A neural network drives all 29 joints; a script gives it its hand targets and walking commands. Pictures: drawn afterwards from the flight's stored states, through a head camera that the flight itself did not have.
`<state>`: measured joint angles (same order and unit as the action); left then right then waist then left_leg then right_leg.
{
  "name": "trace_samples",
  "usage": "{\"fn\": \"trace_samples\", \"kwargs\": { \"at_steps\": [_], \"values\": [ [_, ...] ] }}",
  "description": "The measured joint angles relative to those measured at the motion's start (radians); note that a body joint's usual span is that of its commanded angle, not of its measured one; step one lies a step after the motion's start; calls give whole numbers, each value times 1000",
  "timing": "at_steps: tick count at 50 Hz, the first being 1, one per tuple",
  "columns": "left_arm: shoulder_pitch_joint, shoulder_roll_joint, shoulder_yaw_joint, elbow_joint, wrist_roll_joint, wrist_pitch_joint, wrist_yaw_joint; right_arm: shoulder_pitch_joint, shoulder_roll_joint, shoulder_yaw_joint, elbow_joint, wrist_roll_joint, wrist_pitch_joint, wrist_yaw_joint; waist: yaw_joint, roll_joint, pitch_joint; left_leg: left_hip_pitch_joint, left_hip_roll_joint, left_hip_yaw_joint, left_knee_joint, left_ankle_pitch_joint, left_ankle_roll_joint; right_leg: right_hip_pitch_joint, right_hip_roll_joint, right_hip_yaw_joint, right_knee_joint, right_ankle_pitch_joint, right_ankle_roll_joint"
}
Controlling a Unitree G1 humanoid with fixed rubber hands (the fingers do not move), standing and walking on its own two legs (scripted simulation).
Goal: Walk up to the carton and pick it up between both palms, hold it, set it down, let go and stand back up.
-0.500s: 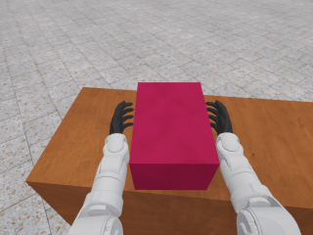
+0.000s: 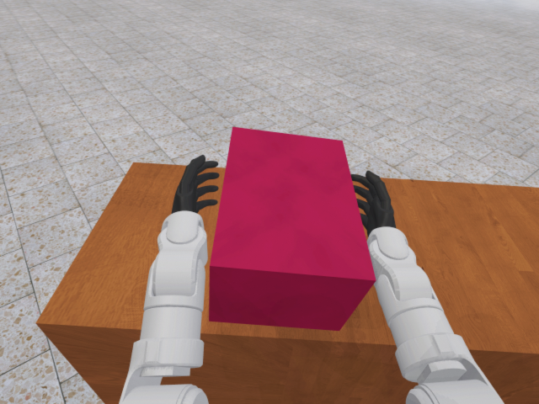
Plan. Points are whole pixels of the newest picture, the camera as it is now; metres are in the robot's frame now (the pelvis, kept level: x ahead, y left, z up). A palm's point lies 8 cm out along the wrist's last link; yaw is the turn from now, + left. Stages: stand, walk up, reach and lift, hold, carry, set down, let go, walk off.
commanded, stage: reach and lift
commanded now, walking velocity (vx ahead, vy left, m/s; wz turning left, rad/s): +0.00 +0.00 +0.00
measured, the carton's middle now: (282, 221) +0.38 -0.01 +0.11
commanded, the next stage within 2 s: hold in 1.06 s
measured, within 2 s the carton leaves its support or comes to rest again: neither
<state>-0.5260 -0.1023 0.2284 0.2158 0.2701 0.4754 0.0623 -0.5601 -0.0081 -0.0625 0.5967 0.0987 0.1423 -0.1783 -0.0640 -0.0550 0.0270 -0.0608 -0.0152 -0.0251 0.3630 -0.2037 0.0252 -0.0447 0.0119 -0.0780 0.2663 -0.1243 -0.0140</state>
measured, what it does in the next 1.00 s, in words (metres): stands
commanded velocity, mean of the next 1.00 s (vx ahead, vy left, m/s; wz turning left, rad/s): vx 0.00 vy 0.00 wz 0.00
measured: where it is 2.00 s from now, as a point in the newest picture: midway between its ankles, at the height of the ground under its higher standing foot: outside the picture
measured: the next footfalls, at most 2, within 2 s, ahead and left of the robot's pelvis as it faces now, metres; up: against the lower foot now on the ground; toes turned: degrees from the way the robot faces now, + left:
none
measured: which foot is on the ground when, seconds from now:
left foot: down 0.00-1.00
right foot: down 0.00-1.00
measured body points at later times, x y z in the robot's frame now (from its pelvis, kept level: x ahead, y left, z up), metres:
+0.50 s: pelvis +0.00 +0.00 +0.00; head -0.02 +0.02 +0.45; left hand +0.38 +0.13 +0.17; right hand +0.37 -0.16 +0.15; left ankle +0.00 +0.10 -0.75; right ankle +0.02 -0.11 -0.75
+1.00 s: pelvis +0.00 +0.00 +0.00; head -0.03 +0.03 +0.45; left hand +0.38 +0.13 +0.18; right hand +0.37 -0.15 +0.16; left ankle +0.00 +0.10 -0.75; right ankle +0.02 -0.11 -0.75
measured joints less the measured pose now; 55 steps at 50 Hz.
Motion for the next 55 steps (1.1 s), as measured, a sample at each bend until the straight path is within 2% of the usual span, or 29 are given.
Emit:
{"fn": "trace_samples", "kwargs": {
  "at_steps": [8, 19, 34, 46, 55],
  "values": [
    [-23, -4, 7, -45, 19, 70, -8, -18, -1, -1, -12, 8, 35, 4, 0, 5, 30, 21, -3, 13, -6, 5, 6, 15, -3, 12, -1, 6, 5],
    [-45, -2, 18, -73, 26, 111, -18, -40, -3, -1, -33, 15, 69, 2, -7, 5, 34, 27, 2, 10, -18, 9, -1, 19, 2, 10, -7, 6, -1],
    [14, 6, 23, -151, 24, 146, -66, -2, -7, 61, -107, 57, 106, -39, -32, 2, 37, 86, 4, -3, -25, -9, -7, 78, 5, -1, -4, -20, -6],
    [-6, 18, 19, -156, 18, 169, -68, -10, -2, 50, -125, 59, 124, -44, -25, 1, 29, 69, 3, 0, -16, -6, -4, 62, 4, 3, -2, -14, -4],
    [-42, 16, 30, -147, 39, 205, -66, -49, -3, 34, -89, 58, 138, -31, -21, 3, 33, 66, 0, 8, -17, 1, 0, 56, 1, 10, -1, -6, -1]
  ]
}}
